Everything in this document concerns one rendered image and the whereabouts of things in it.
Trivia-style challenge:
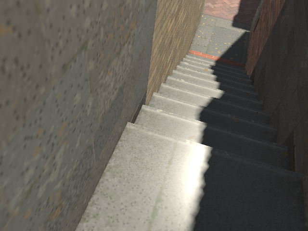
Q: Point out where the stairs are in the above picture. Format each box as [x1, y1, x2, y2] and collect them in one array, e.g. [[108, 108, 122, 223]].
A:
[[135, 56, 288, 170]]

